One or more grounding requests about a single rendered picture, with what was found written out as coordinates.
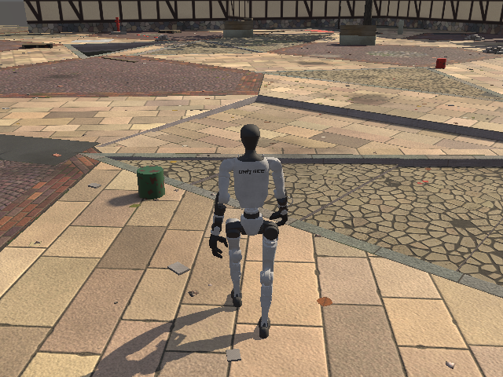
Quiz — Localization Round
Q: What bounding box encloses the robot left shin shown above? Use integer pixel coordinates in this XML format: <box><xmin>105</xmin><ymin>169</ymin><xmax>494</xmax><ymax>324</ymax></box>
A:
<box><xmin>229</xmin><ymin>250</ymin><xmax>241</xmax><ymax>297</ymax></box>

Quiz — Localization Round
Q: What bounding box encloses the left robot hand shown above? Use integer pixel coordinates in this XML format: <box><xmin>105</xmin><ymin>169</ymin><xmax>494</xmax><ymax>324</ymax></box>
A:
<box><xmin>209</xmin><ymin>234</ymin><xmax>228</xmax><ymax>258</ymax></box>

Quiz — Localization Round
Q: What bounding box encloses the robot right upper arm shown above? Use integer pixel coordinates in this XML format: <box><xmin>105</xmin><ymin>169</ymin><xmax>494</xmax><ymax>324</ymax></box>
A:
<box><xmin>267</xmin><ymin>157</ymin><xmax>286</xmax><ymax>199</ymax></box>

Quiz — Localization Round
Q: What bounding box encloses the robot head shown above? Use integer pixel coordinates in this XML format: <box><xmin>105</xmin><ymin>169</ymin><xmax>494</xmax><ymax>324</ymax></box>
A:
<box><xmin>237</xmin><ymin>124</ymin><xmax>264</xmax><ymax>162</ymax></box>

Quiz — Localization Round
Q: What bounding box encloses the robot left upper arm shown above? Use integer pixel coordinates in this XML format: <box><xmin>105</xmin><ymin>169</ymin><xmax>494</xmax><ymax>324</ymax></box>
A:
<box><xmin>218</xmin><ymin>158</ymin><xmax>235</xmax><ymax>204</ymax></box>

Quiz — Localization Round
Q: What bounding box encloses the right robot hand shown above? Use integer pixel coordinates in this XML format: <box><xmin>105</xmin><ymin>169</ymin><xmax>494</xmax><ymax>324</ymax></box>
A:
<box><xmin>270</xmin><ymin>211</ymin><xmax>288</xmax><ymax>226</ymax></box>

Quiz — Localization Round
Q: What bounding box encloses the right robot forearm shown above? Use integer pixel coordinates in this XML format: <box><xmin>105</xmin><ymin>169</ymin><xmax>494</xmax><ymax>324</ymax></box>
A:
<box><xmin>277</xmin><ymin>188</ymin><xmax>288</xmax><ymax>215</ymax></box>

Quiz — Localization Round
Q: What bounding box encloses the left robot forearm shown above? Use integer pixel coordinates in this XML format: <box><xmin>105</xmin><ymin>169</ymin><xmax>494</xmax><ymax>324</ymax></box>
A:
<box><xmin>211</xmin><ymin>192</ymin><xmax>226</xmax><ymax>236</ymax></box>

